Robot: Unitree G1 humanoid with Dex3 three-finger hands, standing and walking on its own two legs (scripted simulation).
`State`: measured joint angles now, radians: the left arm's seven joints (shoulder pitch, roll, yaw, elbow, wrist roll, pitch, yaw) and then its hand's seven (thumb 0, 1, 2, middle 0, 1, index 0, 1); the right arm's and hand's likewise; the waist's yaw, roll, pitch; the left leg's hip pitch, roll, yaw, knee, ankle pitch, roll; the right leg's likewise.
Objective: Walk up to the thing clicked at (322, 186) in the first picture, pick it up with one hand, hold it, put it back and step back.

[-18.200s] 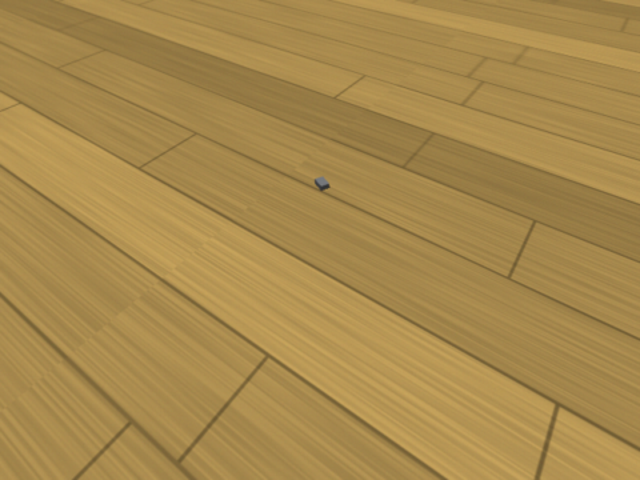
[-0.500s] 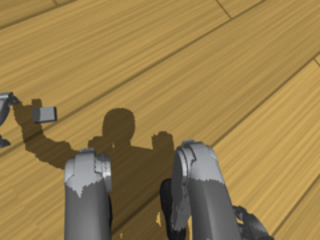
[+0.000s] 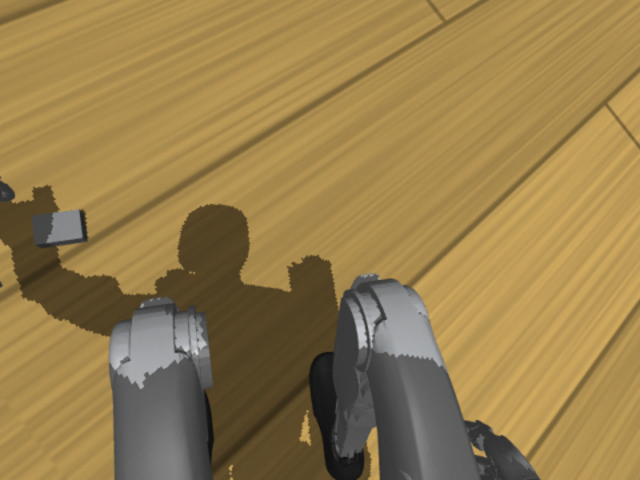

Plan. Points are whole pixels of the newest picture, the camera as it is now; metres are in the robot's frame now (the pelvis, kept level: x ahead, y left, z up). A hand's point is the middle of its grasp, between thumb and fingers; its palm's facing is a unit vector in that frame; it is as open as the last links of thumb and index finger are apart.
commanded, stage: rise first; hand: left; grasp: from above
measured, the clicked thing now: (60, 228) +0.45 +0.33 -0.31
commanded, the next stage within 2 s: approach in 1.50 s
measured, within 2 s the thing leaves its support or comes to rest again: neither
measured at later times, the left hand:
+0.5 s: hand out of the picture +0.40 +0.36 -0.19, palm faces -0.43 -0.13 -0.89, open 12.1 cm
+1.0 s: hand out of the picture +0.41 +0.37 -0.19, palm faces -0.44 -0.12 -0.89, open 12.3 cm
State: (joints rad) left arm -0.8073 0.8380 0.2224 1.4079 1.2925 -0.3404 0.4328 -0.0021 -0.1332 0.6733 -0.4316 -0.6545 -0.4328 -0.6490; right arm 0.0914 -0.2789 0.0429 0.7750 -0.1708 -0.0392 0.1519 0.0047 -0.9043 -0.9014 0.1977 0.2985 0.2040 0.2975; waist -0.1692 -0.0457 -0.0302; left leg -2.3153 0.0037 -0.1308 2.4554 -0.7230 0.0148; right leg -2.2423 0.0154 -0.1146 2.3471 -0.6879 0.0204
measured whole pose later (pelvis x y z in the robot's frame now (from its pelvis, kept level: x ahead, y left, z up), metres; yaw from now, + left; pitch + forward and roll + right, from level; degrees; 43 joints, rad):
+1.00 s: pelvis +0.00 +0.00 -0.01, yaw -1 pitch +32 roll -10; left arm -0.86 0.88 0.22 1.47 1.29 -0.32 0.45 0.00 -0.22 0.75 -0.39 -0.71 -0.38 -0.72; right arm 0.09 -0.29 0.09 0.76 -0.18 -0.08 0.18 0.00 -0.91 -0.90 0.20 0.30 0.20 0.30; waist -0.21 -0.05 0.00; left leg -2.33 0.00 -0.15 2.48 -0.72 0.01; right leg -2.26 0.02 -0.13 2.36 -0.68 0.02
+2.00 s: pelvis +0.00 +0.00 -0.01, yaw -1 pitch +32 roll -10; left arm -1.00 0.82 0.13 1.58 1.34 -0.22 0.55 0.00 -0.31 0.82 -0.31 -0.80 -0.30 -0.80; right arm 0.13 -0.29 0.12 0.75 -0.19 -0.13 0.19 0.00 -0.90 -0.90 0.20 0.30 0.20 0.30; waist -0.30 -0.05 -0.02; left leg -2.35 0.00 -0.15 2.48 -0.70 0.01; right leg -2.27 0.02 -0.13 2.36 -0.66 0.02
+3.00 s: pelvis +0.00 +0.00 -0.03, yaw -4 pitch +28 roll -13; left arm -0.99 1.03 0.23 1.73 1.31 -0.24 0.60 0.00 -0.47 0.95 -0.14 -0.92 -0.13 -0.93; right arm 0.13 -0.32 0.24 0.72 -0.26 -0.21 0.25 0.00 -0.89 -0.90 0.20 0.30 0.20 0.30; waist -0.36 -0.12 0.14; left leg -2.36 0.01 -0.21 2.57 -0.73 0.02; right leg -2.27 0.04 -0.18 2.40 -0.66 0.04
